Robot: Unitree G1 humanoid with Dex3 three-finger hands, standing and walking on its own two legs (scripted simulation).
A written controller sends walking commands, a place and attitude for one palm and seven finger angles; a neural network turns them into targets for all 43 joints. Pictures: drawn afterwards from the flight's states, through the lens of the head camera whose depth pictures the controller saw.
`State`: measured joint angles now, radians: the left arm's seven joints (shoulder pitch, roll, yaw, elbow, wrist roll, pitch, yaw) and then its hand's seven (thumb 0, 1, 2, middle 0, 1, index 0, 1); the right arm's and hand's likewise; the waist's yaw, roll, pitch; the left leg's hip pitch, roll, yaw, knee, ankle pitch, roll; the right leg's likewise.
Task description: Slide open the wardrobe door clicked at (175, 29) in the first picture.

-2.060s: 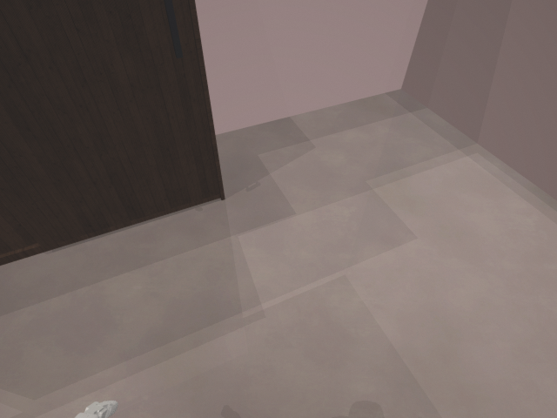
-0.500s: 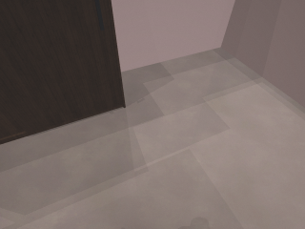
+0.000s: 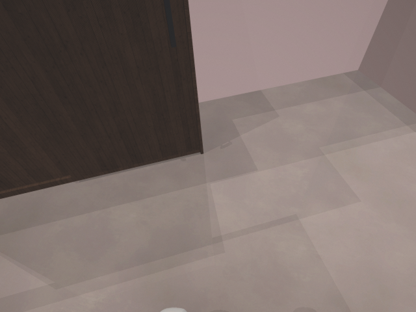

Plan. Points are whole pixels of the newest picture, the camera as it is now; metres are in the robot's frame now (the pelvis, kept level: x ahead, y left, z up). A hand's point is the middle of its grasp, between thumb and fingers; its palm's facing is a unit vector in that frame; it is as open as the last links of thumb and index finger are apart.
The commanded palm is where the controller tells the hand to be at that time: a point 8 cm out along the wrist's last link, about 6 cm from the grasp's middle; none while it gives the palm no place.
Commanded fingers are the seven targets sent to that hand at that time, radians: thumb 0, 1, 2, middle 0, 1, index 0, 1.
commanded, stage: walk to a spot facing it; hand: right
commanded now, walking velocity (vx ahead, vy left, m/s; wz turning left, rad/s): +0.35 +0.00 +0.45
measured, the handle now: (168, 13) +1.11 +0.22 +0.12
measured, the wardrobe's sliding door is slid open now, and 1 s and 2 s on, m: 0.00 0.00 0.00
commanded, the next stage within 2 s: turn to face it in 1.00 s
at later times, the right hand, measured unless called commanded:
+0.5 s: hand (287, 257) +0.29 -0.16 -0.17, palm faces -0.21 +0.96 -0.18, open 7.4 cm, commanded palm none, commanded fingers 0.00 -0.90 -0.90 0.20 0.30 0.20 0.30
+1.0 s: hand (282, 178) +0.52 -0.18 -0.16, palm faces -0.45 +0.87 -0.22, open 7.4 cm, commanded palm none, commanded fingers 0.00 -0.90 -0.90 0.20 0.30 0.20 0.30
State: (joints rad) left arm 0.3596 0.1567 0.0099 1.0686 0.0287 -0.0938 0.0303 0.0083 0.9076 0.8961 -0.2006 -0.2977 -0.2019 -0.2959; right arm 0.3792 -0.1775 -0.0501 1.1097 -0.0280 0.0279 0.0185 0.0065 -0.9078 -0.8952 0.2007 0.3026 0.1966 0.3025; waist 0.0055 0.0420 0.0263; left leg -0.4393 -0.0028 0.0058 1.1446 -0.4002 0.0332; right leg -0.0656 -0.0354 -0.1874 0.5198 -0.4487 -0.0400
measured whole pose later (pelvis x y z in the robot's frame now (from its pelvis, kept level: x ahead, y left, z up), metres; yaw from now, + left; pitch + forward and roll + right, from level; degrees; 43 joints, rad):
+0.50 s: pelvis +0.20 +0.01 +0.00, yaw +13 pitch +0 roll +2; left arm 0.21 0.15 0.04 0.98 0.03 -0.03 0.01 0.01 0.91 0.90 -0.20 -0.30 -0.20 -0.30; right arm 0.24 -0.19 -0.05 1.00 -0.03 -0.03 0.00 0.00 -0.91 -0.90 0.20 0.30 0.19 0.30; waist 0.02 0.00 0.06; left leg -0.29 -0.10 0.08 0.51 -0.21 0.10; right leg -0.57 -0.17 -0.03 1.10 -0.30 0.04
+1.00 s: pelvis +0.36 -0.03 +0.01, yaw +31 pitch +0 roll +1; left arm 0.23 0.20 0.05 0.96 0.03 -0.03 0.03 -0.01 0.93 0.90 -0.20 -0.30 -0.20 -0.30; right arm 0.20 -0.24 -0.11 0.93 -0.03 0.06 0.03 0.00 -0.91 -0.90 0.19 0.30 0.19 0.30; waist 0.00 0.01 0.08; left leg -0.52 0.08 0.09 0.93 -0.34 -0.05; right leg -0.18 -0.14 -0.32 0.50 -0.30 -0.01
